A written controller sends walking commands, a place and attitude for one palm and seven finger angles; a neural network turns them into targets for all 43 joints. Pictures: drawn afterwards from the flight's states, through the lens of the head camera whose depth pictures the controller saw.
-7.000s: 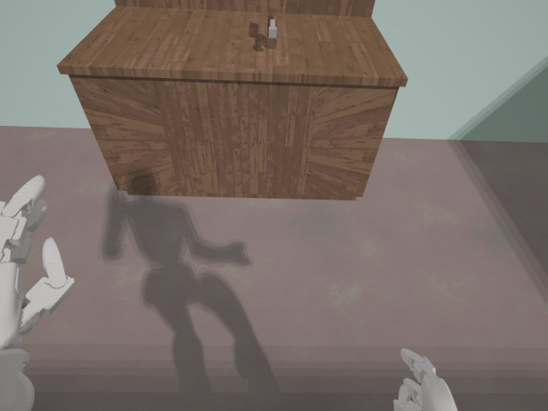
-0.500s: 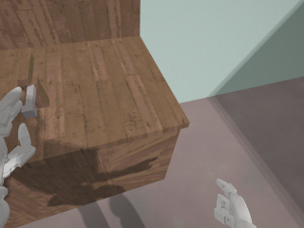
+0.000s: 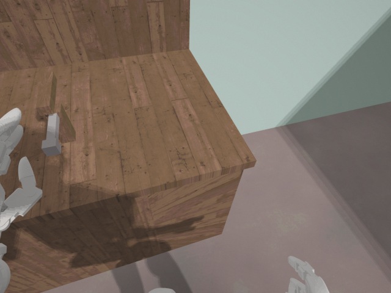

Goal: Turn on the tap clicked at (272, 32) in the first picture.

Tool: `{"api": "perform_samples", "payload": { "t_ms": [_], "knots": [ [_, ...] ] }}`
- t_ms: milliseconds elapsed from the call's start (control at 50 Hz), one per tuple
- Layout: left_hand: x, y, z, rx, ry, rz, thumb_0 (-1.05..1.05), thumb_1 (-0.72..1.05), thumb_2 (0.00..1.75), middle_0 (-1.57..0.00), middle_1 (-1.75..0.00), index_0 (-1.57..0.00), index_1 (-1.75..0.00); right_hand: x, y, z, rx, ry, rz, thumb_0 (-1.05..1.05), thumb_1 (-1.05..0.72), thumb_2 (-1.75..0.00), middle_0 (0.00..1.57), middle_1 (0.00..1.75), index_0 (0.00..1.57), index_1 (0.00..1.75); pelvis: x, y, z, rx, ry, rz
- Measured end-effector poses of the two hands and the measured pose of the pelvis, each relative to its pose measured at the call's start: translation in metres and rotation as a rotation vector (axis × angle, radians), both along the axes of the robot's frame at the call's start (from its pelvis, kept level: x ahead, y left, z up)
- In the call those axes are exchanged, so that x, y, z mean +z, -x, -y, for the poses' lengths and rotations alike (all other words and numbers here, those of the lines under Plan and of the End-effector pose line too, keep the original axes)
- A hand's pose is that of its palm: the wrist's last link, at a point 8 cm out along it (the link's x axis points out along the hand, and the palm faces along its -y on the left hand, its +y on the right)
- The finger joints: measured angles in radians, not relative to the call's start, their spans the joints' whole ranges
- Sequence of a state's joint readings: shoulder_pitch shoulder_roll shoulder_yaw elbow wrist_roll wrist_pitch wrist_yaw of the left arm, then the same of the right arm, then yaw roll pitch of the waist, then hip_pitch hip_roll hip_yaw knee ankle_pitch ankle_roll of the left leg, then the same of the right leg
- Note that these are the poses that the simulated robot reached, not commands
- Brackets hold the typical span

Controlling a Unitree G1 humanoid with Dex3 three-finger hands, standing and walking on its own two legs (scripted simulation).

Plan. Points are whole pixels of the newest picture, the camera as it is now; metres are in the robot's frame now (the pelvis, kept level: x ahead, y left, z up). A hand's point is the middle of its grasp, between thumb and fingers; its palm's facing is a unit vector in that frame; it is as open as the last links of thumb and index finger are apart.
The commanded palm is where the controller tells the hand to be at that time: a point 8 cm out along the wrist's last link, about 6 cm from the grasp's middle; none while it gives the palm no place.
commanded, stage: shuffle to correct the standing spot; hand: left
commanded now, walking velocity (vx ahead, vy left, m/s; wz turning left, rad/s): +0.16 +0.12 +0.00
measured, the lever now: (51, 147) +0.39 +0.35 +0.06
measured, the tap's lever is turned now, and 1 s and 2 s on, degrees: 0 0 0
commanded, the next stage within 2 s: come to a stop and stand still in 0.24 s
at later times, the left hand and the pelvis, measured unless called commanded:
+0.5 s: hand (0, 163) +0.27 +0.33 +0.16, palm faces +0.44 -0.80 -0.40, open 7.4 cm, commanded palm +0.21 +0.35 +0.19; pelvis +0.04 +0.07 +0.00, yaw +0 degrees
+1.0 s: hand out of the picture +0.29 +0.35 +0.19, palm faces +0.44 -0.79 -0.43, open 7.4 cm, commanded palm +0.21 +0.36 +0.19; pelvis +0.05 +0.07 +0.02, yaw +1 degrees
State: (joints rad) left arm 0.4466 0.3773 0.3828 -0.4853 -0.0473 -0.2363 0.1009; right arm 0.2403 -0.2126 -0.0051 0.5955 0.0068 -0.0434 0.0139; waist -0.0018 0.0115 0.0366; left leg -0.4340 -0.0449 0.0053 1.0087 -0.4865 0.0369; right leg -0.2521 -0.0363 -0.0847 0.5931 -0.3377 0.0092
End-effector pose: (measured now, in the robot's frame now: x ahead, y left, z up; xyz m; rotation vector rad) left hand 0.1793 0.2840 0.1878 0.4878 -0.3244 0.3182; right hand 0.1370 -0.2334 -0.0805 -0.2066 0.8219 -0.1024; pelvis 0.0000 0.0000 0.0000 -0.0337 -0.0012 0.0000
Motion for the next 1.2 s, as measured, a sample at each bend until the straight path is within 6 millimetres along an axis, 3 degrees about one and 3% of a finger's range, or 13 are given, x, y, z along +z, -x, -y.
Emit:
{"api": "perform_samples", "payload": {
  "t_ms": [160,320,400,500,580,660,720,840,940,1000,1040,1200],
  "knots": [
    [-0.012,-0.014,-0.031,0.037,-0.005,0.008,0.02,0.89,0.90,-0.21,-0.31,-0.21,-0.30,-0.007,-0.011,-0.015,-0.053,0.034,0.062,0.02,-0.90,-0.90,0.20,0.30,0.20,0.30,-0.013,-0.006,-0.026,-0.018,-0.052,0.042],
    [0.007,-0.018,-0.036,0.020,-0.027,0.011,0.02,0.89,0.90,-0.21,-0.31,-0.21,-0.30,-0.011,-0.027,-0.051,0.008,-0.054,0.040,0.02,-0.90,-0.90,0.20,0.30,0.20,0.30,-0.003,-0.023,-0.040,0.033,-0.022,0.024],
    [0.006,-0.023,-0.059,0.064,-0.012,-0.014,0.02,0.89,0.90,-0.21,-0.31,-0.22,-0.30,0.001,-0.038,-0.063,0.020,-0.025,0.012,0.02,-0.90,-0.90,0.20,0.30,0.21,0.30,0.007,-0.038,-0.053,0.014,-0.048,0.005],
    [-0.010,-0.047,-0.084,0.091,0.009,-0.015,0.02,0.89,0.90,-0.21,-0.31,-0.21,-0.30,0.000,-0.064,-0.077,0.016,0.004,0.074,0.02,-0.90,-0.90,0.20,0.30,0.21,0.30,-0.004,-0.044,-0.069,-0.004,-0.066,0.036],
    [-0.004,-0.061,-0.078,0.062,0.026,-0.017,0.02,0.89,0.90,-0.21,-0.31,-0.21,-0.30,0.012,-0.081,-0.094,0.058,-0.030,0.118,0.02,-0.91,-0.90,0.20,0.30,0.20,0.30,0.002,-0.048,-0.070,0.013,-0.063,0.038],
    [0.012,-0.059,-0.066,-0.001,-0.009,-0.014,0.02,0.89,0.90,-0.21,-0.31,-0.21,-0.30,0.021,-0.095,-0.105,0.075,-0.063,0.156,0.02,-0.90,-0.90,0.20,0.30,0.21,0.30,0.008,-0.056,-0.072,0.026,-0.020,0.029],
    [0.014,-0.055,-0.071,0.005,-0.012,-0.038,0.02,0.89,0.90,-0.21,-0.31,-0.21,-0.30,0.026,-0.100,-0.104,0.062,-0.057,0.159,0.02,-0.90,-0.90,0.20,0.30,0.21,0.30,0.012,-0.062,-0.074,0.018,-0.015,0.013],
    [0.002,-0.054,-0.092,0.108,0.049,-0.090,0.02,0.89,0.90,-0.21,-0.31,-0.21,-0.30,0.029,-0.104,-0.096,0.057,-0.003,0.135,0.02,-0.90,-0.90,0.20,0.30,0.21,0.30,0.017,-0.065,-0.076,0.013,-0.021,0.012],
    [-0.008,-0.057,-0.086,0.112,0.120,-0.098,0.02,0.89,0.90,-0.21,-0.31,-0.21,-0.30,0.034,-0.105,-0.090,0.057,0.026,0.136,0.02,-0.90,-0.90,0.20,0.30,0.21,0.30,0.018,-0.062,-0.076,0.017,-0.019,0.015],
    [0.013,-0.068,-0.103,0.092,-0.029,-0.012,0.02,0.89,0.90,-0.21,-0.31,-0.22,-0.30,0.034,-0.100,-0.090,0.107,0.056,0.125,0.02,-0.90,-0.90,0.20,0.30,0.20,0.30,0.017,-0.054,-0.072,0.024,-0.015,0.001],
    [0.019,-0.071,-0.113,0.105,-0.013,0.033,0.02,0.89,0.90,-0.21,-0.31,-0.22,-0.30,0.035,-0.096,-0.090,0.108,0.037,0.132,0.02,-0.90,-0.90,0.20,0.30,0.20,0.30,0.017,-0.050,-0.074,0.009,-0.015,0.003],
    [-0.001,-0.045,-0.086,-0.032,0.038,-0.056,0.02,0.89,0.90,-0.21,-0.31,-0.21,-0.30,0.033,-0.070,-0.094,0.039,0.015,0.155,0.02,-0.90,-0.90,0.20,0.30,0.21,0.30,0.016,-0.044,-0.090,0.003,-0.019,0.012]
  ]
}}
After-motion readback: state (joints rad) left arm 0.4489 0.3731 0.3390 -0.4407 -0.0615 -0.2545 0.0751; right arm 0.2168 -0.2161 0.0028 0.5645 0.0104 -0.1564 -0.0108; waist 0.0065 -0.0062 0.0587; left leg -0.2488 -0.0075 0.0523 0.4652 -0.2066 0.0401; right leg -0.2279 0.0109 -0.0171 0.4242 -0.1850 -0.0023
